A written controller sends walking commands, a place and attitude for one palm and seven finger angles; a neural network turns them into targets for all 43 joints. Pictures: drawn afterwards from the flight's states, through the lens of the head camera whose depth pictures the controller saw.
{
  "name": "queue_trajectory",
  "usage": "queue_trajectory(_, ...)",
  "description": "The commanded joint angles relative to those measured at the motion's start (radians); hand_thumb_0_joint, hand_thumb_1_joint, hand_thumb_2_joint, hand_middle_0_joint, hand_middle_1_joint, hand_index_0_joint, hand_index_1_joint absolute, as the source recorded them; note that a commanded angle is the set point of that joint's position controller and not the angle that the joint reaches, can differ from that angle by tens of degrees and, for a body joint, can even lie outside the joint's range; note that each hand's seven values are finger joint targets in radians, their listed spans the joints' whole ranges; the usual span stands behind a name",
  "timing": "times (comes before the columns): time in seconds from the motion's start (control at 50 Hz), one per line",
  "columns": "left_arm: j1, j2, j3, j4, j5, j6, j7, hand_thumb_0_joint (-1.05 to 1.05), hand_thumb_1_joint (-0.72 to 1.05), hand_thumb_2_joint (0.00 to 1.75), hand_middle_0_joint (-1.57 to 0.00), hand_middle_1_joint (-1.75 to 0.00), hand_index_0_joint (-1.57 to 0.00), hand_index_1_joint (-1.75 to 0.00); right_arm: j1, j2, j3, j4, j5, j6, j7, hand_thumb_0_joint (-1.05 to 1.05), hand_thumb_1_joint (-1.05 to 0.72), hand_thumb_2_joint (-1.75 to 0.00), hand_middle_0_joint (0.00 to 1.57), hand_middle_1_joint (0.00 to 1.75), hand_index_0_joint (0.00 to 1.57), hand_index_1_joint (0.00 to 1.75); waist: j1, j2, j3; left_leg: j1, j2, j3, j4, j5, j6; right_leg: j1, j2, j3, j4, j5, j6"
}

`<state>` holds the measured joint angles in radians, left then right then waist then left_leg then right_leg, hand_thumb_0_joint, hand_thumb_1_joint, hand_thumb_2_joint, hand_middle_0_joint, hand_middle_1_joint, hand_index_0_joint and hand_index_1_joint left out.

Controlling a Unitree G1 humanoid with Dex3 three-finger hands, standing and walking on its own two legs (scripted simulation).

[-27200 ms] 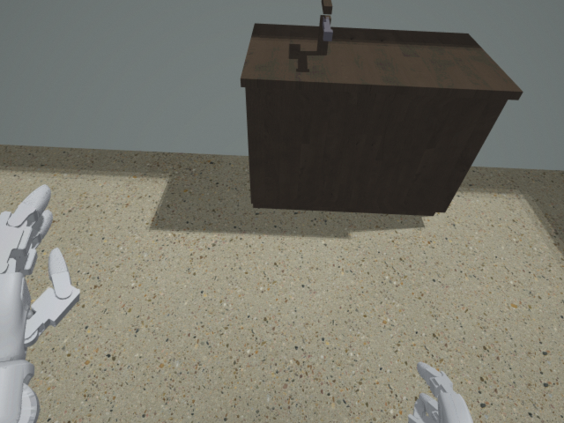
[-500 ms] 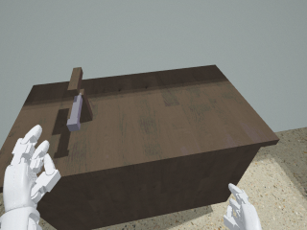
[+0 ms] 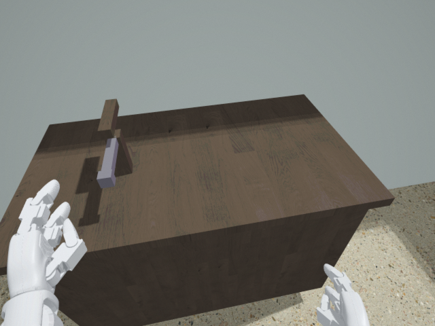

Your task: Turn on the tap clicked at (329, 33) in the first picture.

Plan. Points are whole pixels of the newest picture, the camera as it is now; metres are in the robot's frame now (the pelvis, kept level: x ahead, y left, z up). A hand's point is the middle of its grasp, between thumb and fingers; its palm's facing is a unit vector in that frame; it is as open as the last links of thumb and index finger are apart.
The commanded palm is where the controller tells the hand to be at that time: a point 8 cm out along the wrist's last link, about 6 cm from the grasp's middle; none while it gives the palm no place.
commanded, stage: reach beside the lever's end, fingers flat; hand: left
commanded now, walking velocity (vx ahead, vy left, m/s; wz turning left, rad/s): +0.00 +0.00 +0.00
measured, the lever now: (106, 178) +0.36 +0.29 +0.08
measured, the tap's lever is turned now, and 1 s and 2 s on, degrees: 0 0 0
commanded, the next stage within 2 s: none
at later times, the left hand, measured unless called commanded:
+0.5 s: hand (80, 233) +0.20 +0.25 +0.13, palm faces +0.52 -0.85 -0.11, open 7.4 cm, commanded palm +0.16 +0.29 +0.13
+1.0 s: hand (81, 219) +0.24 +0.27 +0.11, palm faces +0.54 -0.84 -0.10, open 7.6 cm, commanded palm +0.20 +0.31 +0.12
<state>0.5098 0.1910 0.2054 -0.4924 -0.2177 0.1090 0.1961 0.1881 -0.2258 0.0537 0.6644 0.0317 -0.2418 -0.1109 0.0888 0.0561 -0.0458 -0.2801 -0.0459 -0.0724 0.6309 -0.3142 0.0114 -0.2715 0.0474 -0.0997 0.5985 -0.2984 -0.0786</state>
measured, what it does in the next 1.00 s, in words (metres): stands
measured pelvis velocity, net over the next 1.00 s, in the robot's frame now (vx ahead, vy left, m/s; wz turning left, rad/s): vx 0.00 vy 0.00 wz -0.01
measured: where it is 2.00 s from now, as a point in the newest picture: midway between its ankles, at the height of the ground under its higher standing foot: outside the picture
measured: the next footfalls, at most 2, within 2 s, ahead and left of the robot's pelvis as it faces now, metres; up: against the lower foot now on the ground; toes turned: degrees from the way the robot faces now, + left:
none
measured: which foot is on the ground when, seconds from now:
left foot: down 0.00-1.00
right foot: down 0.00-1.00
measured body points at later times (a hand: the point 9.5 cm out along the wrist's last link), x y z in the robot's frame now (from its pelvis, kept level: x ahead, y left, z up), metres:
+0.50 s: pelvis +0.00 -0.01 +0.00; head -0.02 -0.03 +0.45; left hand +0.17 +0.29 +0.14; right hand +0.20 -0.23 -0.07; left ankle +0.02 +0.11 -0.73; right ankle +0.02 -0.07 -0.73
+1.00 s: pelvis +0.00 +0.00 +0.00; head -0.01 -0.02 +0.45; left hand +0.20 +0.31 +0.12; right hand +0.19 -0.23 -0.08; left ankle +0.02 +0.11 -0.73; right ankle +0.02 -0.07 -0.73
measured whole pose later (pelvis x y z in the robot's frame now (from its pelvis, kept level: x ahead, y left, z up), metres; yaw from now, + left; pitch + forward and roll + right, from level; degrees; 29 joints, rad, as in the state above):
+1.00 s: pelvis +0.00 +0.00 +0.00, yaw -1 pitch +0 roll +0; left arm 0.24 0.23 0.32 -0.11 -0.23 0.01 0.17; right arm 0.17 -0.23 0.03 0.70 0.03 -0.22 -0.12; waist 0.06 0.05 -0.04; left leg -0.31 -0.04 -0.06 0.61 -0.30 0.01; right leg -0.31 0.05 -0.09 0.59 -0.29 -0.08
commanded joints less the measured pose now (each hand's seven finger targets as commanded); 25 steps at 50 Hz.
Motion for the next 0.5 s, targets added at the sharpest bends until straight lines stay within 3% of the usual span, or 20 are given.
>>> queue_trajectory(0.0,-0.091,0.124,0.069,-0.235,0.011,-0.076,0.005,0.00,0.90,0.90,-0.20,-0.30,-0.20,-0.30,-0.163,-0.100,-0.035,-0.170,0.001,-0.065,-0.008,0.00,-0.90,-0.90,0.20,0.30,0.20,0.30,-0.005,-0.015,-0.041,-0.007,0.027,-0.008,-0.099,0.109,0.020,0.010,-0.069,0.066,-0.144,0.056,0.052)
queue_trajectory(0.04,-0.085,0.132,0.079,-0.227,0.009,-0.082,0.008,0.00,0.90,0.90,-0.20,-0.30,-0.20,-0.30,-0.159,-0.104,-0.037,-0.170,-0.003,-0.066,-0.007,0.00,-0.90,-0.90,0.20,0.30,0.20,0.30,-0.002,-0.042,-0.045,-0.013,0.026,-0.006,-0.093,0.119,0.023,0.014,-0.069,0.071,-0.146,0.070,0.054)
queue_trajectory(0.08,-0.095,0.156,0.098,-0.240,0.013,-0.085,0.010,0.00,0.90,0.90,-0.20,-0.30,-0.20,-0.30,-0.159,-0.105,-0.036,-0.168,0.000,-0.066,-0.006,0.00,-0.90,-0.90,0.20,0.30,0.20,0.30,-0.001,0.020,-0.042,-0.007,0.025,-0.006,-0.094,0.106,0.022,0.008,-0.071,0.075,-0.152,0.055,0.051)
queue_trajectory(0.12,-0.112,0.135,0.084,-0.185,0.007,-0.082,0.011,0.00,0.90,0.90,-0.20,-0.30,-0.20,-0.30,-0.163,-0.103,-0.035,-0.163,0.000,-0.062,-0.010,0.00,-0.90,-0.90,0.20,0.30,0.20,0.30,-0.011,-0.055,-0.011,-0.026,0.025,-0.006,-0.095,0.065,0.027,-0.007,-0.070,0.081,-0.168,0.008,0.059)
queue_trajectory(0.16,-0.170,0.146,0.095,-0.165,0.001,-0.086,0.013,0.00,0.90,0.90,-0.20,-0.30,-0.20,-0.30,-0.174,-0.105,-0.039,-0.158,-0.001,-0.062,-0.015,0.00,-0.90,-0.90,0.20,0.30,0.20,0.30,-0.016,-0.075,-0.006,-0.031,0.022,-0.004,-0.090,0.039,0.031,-0.012,-0.075,0.098,-0.188,-0.035,0.064)
queue_trajectory(0.18,-0.170,0.182,0.136,-0.140,0.003,-0.083,0.014,0.00,0.90,0.90,-0.20,-0.30,-0.20,-0.30,-0.171,-0.105,-0.040,-0.148,0.001,-0.060,-0.017,0.00,-0.90,-0.90,0.20,0.30,0.20,0.30,-0.010,-0.039,-0.004,-0.030,0.022,-0.002,-0.089,0.033,0.031,-0.011,-0.076,0.106,-0.199,-0.048,0.061)
queue_trajectory(0.2,-0.194,0.154,0.105,-0.134,0.004,-0.083,0.011,0.00,0.90,0.90,-0.20,-0.30,-0.20,-0.30,-0.179,-0.100,-0.036,-0.148,0.002,-0.056,-0.017,0.00,-0.90,-0.90,0.20,0.30,0.20,0.30,-0.016,-0.025,-0.004,-0.029,0.018,0.000,-0.096,0.018,0.030,-0.010,-0.080,0.108,-0.198,-0.065,0.061)
queue_trajectory(0.24,-0.237,0.177,0.126,-0.115,0.001,-0.087,0.015,0.00,0.90,0.90,-0.20,-0.30,-0.20,-0.30,-0.183,-0.103,-0.038,-0.142,0.000,-0.057,-0.020,0.00,-0.90,-0.90,0.20,0.30,0.20,0.30,-0.015,-0.022,-0.017,-0.033,0.017,-0.001,-0.092,0.014,0.030,0.000,-0.084,0.123,-0.207,-0.080,0.061)
queue_trajectory(0.26,-0.227,0.177,0.128,-0.094,-0.002,-0.087,0.010,0.00,0.90,0.90,-0.20,-0.30,-0.20,-0.30,-0.184,-0.102,-0.038,-0.140,-0.002,-0.057,-0.020,0.00,-0.90,-0.90,0.20,0.30,0.20,0.30,-0.013,-0.033,-0.015,-0.037,0.019,0.001,-0.087,0.031,0.030,0.006,-0.087,0.131,-0.211,-0.070,0.062)
queue_trajectory(0.28,-0.233,0.217,0.168,-0.098,0.003,-0.090,0.010,0.00,0.90,0.90,-0.20,-0.30,-0.20,-0.30,-0.180,-0.105,-0.042,-0.137,0.003,-0.056,-0.019,0.00,-0.90,-0.90,0.20,0.30,0.20,0.30,-0.007,0.009,-0.035,-0.028,0.019,0.003,-0.089,0.045,0.029,0.017,-0.086,0.130,-0.209,-0.056,0.058)
queue_trajectory(0.3,-0.241,0.173,0.124,-0.103,0.000,-0.094,0.004,0.00,0.90,0.90,-0.20,-0.30,-0.20,-0.30,-0.187,-0.098,-0.036,-0.143,0.000,-0.056,-0.017,0.00,-0.90,-0.90,0.20,0.30,0.20,0.30,-0.012,-0.011,-0.046,-0.023,0.016,0.004,-0.094,0.058,0.029,0.023,-0.086,0.122,-0.195,-0.032,0.059)
queue_trajectory(0.32,-0.229,0.192,0.149,-0.082,-0.004,-0.099,0.003,0.00,0.90,0.90,-0.20,-0.30,-0.20,-0.30,-0.178,-0.103,-0.041,-0.140,0.000,-0.058,-0.017,0.00,-0.90,-0.90,0.20,0.30,0.20,0.30,-0.009,-0.033,-0.053,-0.026,0.021,0.002,-0.092,0.076,0.028,0.029,-0.082,0.118,-0.189,-0.006,0.059)
queue_trajectory(0.38,-0.223,0.216,0.185,-0.043,-0.012,-0.106,-0.013,0.00,0.90,0.90,-0.20,-0.30,-0.20,-0.30,-0.163,-0.109,-0.044,-0.129,0.001,-0.057,-0.017,0.00,-0.90,-0.90,0.20,0.30,0.20,0.30,-0.008,-0.023,-0.061,-0.027,0.019,0.008,-0.086,0.115,0.029,0.042,-0.080,0.119,-0.181,0.062,0.061)
queue_trajectory(0.4,-0.234,0.188,0.160,-0.049,-0.015,-0.109,-0.018,0.00,0.90,0.90,-0.20,-0.30,-0.20,-0.30,-0.169,-0.105,-0.043,-0.134,0.001,-0.056,-0.016,0.00,-0.90,-0.90,0.20,0.30,0.20,0.30,-0.010,-0.016,-0.070,-0.022,0.018,0.010,-0.091,0.135,0.028,0.051,-0.081,0.115,-0.167,0.099,0.060)
queue_trajectory(0.46,-0.241,0.196,0.176,-0.020,-0.020,-0.115,-0.022,0.00,0.90,0.90,-0.20,-0.30,-0.20,-0.30,-0.155,-0.112,-0.048,-0.131,0.001,-0.055,-0.016,0.00,-0.90,-0.90,0.20,0.30,0.20,0.30,-0.012,-0.035,-0.075,-0.022,0.018,0.013,-0.091,0.149,0.028,0.047,-0.075,0.103,-0.159,0.125,0.062)
queue_trajectory(0.48,-0.248,0.212,0.191,-0.015,-0.017,-0.118,-0.020,0.00,0.90,0.90,-0.20,-0.30,-0.20,-0.30,-0.154,-0.113,-0.048,-0.130,0.003,-0.056,-0.016,0.00,-0.90,-0.90,0.20,0.30,0.20,0.30,-0.012,-0.015,-0.070,-0.020,0.017,0.012,-0.091,0.149,0.028,0.042,-0.075,0.104,-0.160,0.127,0.061)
